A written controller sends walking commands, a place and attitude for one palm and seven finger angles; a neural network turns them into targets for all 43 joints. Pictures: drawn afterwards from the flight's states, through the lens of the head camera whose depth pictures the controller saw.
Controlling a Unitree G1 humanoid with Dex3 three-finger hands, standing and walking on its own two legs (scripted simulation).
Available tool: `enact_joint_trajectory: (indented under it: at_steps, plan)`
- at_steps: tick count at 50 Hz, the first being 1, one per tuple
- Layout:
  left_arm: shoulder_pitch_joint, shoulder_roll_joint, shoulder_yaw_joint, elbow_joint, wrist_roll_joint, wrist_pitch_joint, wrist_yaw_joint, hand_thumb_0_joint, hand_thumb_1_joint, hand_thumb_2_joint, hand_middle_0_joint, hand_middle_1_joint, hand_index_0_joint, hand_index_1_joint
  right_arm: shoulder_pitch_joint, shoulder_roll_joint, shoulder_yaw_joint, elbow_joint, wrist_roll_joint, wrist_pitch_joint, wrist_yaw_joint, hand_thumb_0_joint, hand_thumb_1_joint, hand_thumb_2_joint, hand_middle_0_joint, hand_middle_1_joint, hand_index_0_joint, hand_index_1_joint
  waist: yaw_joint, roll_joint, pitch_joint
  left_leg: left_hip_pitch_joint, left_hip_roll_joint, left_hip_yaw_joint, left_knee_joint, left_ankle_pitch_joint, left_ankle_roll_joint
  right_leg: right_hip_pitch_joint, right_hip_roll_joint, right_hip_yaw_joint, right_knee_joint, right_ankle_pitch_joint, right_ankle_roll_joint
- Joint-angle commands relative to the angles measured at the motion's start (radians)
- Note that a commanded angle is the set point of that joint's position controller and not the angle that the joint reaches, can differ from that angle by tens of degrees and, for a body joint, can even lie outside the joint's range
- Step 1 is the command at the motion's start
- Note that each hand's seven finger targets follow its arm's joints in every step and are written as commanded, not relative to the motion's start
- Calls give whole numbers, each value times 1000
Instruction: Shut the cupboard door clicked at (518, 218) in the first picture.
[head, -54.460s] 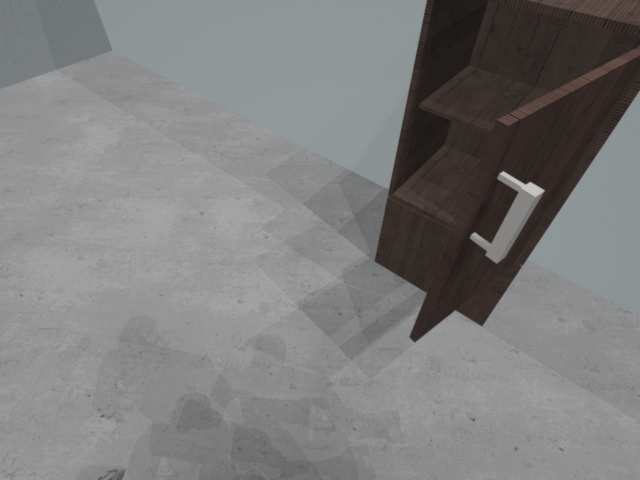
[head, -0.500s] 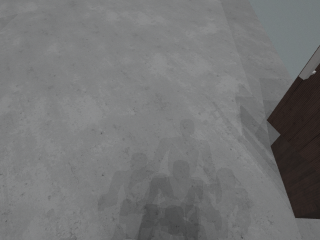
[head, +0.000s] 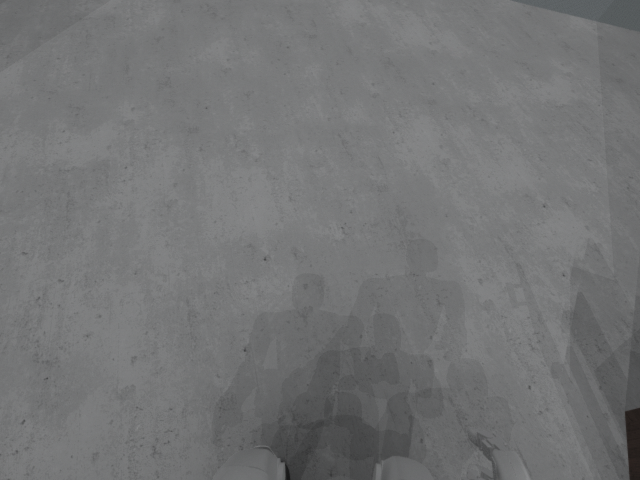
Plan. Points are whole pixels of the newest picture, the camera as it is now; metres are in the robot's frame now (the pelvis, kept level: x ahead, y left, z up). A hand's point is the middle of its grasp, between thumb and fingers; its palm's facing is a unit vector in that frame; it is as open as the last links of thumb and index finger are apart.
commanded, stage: turn to face it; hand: left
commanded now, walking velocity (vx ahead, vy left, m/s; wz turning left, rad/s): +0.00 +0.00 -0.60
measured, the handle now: out of the picture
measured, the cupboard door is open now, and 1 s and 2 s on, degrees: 26 26 26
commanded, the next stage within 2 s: none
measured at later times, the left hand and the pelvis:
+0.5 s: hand (216, 408) +0.21 +0.17 -0.16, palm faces -0.21 -0.95 -0.22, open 7.4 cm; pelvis +0.11 -0.01 +0.01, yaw -16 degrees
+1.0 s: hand (267, 314) +0.36 +0.12 -0.14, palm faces -0.54 -0.79 -0.29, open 7.4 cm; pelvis +0.13 +0.01 +0.00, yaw -35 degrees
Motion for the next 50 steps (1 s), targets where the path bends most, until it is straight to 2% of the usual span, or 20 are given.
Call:
enact_joint_trajectory:
  at_steps: [1, 6, 12, 13, 14, 15, 16, 19, 27, 28, 29, 30, 35, 40, 43, 44, 45, 46, 47, 50]
  plan:
    - [81, -6, -14, -26, -3, 0, 6, 0, 900, 900, -200, -300, -200, -300, 124, -113, -19, 25, 2, -15, -34, 0, -900, -900, 200, 300, 200, 300, -31, 153, -199, 168, 286, -172, -331, 391, 87, 12, 21, 50, -181, 95, -8]
    - [-1, 6, -1, -42, 3, 23, -2, 0, 900, 900, -200, -300, -200, -300, 113, -110, -36, 56, -4, 15, -32, 0, -900, -900, 200, 300, 200, 300, -30, 163, -83, 91, 303, -104, -357, 191, 81, 67, 78, 14, -365, 164, -16]
    - [13, 47, 28, -79, 8, 11, -15, 0, 900, 900, -200, -300, -200, -300, 102, -146, -60, 49, 0, 32, -33, 0, -900, -900, 200, 300, 200, 300, -3, 133, -117, 167, 298, -28, -117, 303, 19, 179, 116, -4, -601, 328, -47]
    - [56, 90, 37, -75, 11, 1, -13, 0, 900, 900, -200, -300, -200, -300, 101, -131, -60, 40, 5, 32, -31, 0, -900, -900, 200, 300, 200, 300, 14, 42, -147, 132, 224, 30, 25, 220, -34, 247, 55, 111, -683, 547, -82]
    - [81, 168, 48, -69, 20, -15, -5, 0, 900, 900, -200, -300, -200, -300, 115, -83, -59, 21, 16, 30, -27, 0, -900, -900, 200, 300, 200, 300, 13, -152, -178, -29, 90, 94, 243, -66, -94, 352, -143, 372, -756, 855, -190]
    - [132, 198, 53, -58, 4, -19, 9, 0, 900, 900, -200, -300, -200, -300, 84, -67, -46, -8, 18, 42, -30, 0, -900, -900, 200, 300, 200, 300, 43, -197, -234, -144, 15, -26, 420, -402, -120, 442, -232, 510, -807, 1011, -306]
    - [111, 191, 59, -61, 5, -19, 21, 0, 900, 900, -200, -300, -200, -300, 61, -73, -46, -13, 15, 43, -34, 0, -900, -900, 200, 300, 200, 300, 41, -194, -254, -211, 33, -124, 510, -382, -117, 470, -217, 529, -799, 986, -325]
    - [-24, 153, 54, -110, 2, -3, 30, 0, 900, 900, -200, -300, -200, -300, 72, -76, -43, -7, 16, 45, -29, 0, -900, -900, 200, 300, 200, 300, -11, -31, -262, -180, 68, -150, 481, -237, -130, 417, -121, 370, -768, 787, -280]
    - [-138, 172, 63, -142, -1, 17, 4, 0, 900, 900, -200, -300, -200, -300, 198, -77, -46, -8, 21, 33, -31, 0, -900, -900, 200, 300, 200, 300, -78, -85, -204, 185, 21, -102, -151, 22, -132, 146, 10, 338, -701, 535, -152]
    - [-146, 132, 54, -164, -10, 22, 1, 0, 900, 900, -200, -300, -200, -300, 239, -138, -53, -1, 12, 20, -36, 0, -900, -900, 200, 300, 200, 300, -91, 60, -223, 301, 129, -201, -286, 62, -102, 32, 89, 281, -613, 370, -102]
    - [-126, 77, 42, -187, -18, 24, -10, 0, 900, 900, -200, -300, -200, -300, 255, -244, -70, -11, -3, 14, -39, 0, -900, -900, 200, 300, 200, 300, -89, 355, -222, 360, 383, -459, -356, 181, 6, -118, 214, 136, -408, -3, -38]
    - [-148, 99, 40, -210, -10, 19, -15, 0, 900, 900, -200, -300, -200, -300, 266, -268, -75, -28, -9, 22, -44, 0, -900, -900, 200, 300, 200, 300, -102, 307, -200, 271, 490, -522, -362, 220, 101, -110, 186, 98, -210, -170, -25]
    - [-175, 91, 36, -193, -7, 37, -40, 0, 900, 900, -200, -300, -200, -300, 155, -203, -57, -52, -15, 22, -44, 0, -900, -900, 200, 300, 200, 300, -51, 250, -155, 272, 353, -184, -260, 547, 67, -92, 114, 45, -147, -58, 0]
    - [-198, 84, 26, -212, -4, 36, -49, 0, 900, 900, -200, -300, -200, -300, 183, -230, -72, -32, -11, 32, -32, 0, -900, -900, 200, 300, 200, 300, -72, 269, -162, 252, 354, -96, -229, 451, 39, 52, 147, -32, -396, 25, -21]
    - [-124, 113, 34, -197, -2, 25, -46, 0, 900, 900, -200, -300, -200, -300, 155, -235, -78, -38, -3, 38, -24, 0, -900, -900, 200, 300, 200, 300, -27, 232, -184, 183, 328, -36, -99, 358, -26, 235, 156, -47, -655, 228, -44]
    - [-57, 167, 44, -178, 2, 16, -40, 0, 900, 900, -200, -300, -200, -300, 146, -215, -79, -49, 6, 38, -18, 0, -900, -900, 200, 300, 200, 300, 7, 112, -217, 86, 281, 3, 32, 221, -75, 379, 87, 40, -760, 349, -71]
    - [-7, 277, 64, -165, 12, 1, -26, 0, 900, 900, -200, -300, -200, -300, 121, -137, -59, -90, 14, 39, -13, 0, -900, -900, 200, 300, 200, 300, 33, -215, -227, -167, 124, 81, 268, -244, -141, 517, -171, 387, -836, 627, -176]
    - [35, 313, 64, -154, -4, 4, -13, 0, 900, 900, -200, -300, -200, -300, 83, -148, -51, -114, 14, 53, -20, 0, -900, -900, 200, 300, 200, 300, 58, -197, -218, -219, 85, -53, 443, -395, -144, 439, -270, 470, -837, 746, -275]
    - [-4, 285, 71, -162, -2, 8, 1, 0, 900, 900, -200, -300, -200, -300, 66, -142, -53, -114, 15, 58, -26, 0, -900, -900, 200, 300, 200, 300, 34, -163, -211, -245, 96, -122, 524, -343, -140, 410, -227, 474, -831, 667, -295]
    - [-150, 217, 50, -203, 3, 14, 9, 0, 900, 900, -200, -300, -200, -300, 97, -146, -49, -76, 13, 52, -23, 0, -900, -900, 200, 300, 200, 300, -32, -125, -191, -179, 110, -127, 461, -213, -156, 316, -114, 312, -782, 658, -250]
